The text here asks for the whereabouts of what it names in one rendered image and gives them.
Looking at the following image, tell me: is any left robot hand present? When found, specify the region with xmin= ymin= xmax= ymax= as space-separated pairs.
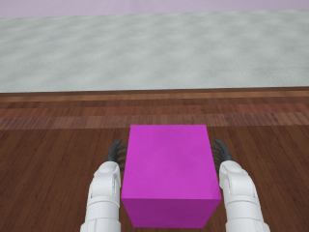
xmin=105 ymin=139 xmax=128 ymax=172

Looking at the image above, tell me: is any carton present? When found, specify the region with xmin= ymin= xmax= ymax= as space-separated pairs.
xmin=121 ymin=125 xmax=222 ymax=228

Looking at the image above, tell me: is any robot right forearm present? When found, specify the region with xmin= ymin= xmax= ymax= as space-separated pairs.
xmin=219 ymin=160 xmax=270 ymax=232

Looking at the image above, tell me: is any robot left forearm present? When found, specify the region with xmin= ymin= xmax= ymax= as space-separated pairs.
xmin=80 ymin=161 xmax=122 ymax=232

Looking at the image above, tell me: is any right robot hand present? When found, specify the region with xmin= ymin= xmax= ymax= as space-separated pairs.
xmin=210 ymin=138 xmax=233 ymax=174

